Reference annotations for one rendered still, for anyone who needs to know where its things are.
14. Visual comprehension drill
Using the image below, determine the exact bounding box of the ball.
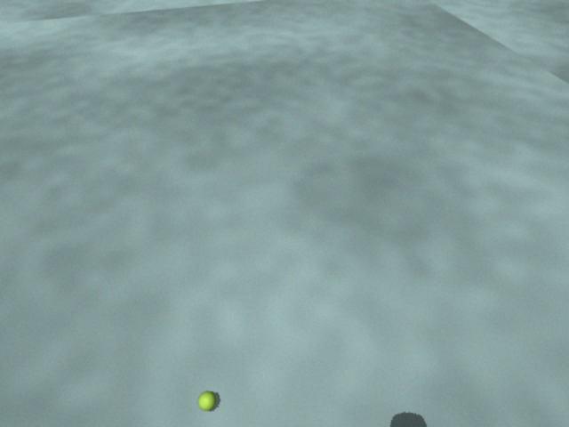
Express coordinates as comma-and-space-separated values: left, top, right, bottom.
198, 391, 216, 411

